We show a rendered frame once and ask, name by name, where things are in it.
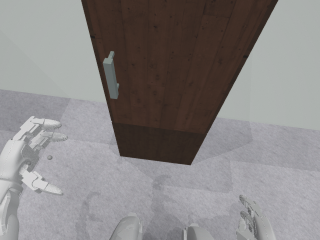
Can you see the robot left thigh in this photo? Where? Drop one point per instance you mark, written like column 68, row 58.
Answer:
column 129, row 228

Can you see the robot left forearm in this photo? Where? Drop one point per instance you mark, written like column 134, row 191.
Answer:
column 10, row 191

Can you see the cupboard door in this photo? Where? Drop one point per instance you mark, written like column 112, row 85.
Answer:
column 173, row 59

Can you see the handle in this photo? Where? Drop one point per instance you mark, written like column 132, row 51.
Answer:
column 109, row 69

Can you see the right robot hand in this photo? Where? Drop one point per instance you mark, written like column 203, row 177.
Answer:
column 258, row 224

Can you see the robot right shin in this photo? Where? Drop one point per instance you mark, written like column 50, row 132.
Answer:
column 194, row 224

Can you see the left robot hand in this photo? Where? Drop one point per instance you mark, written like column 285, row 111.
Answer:
column 16, row 153

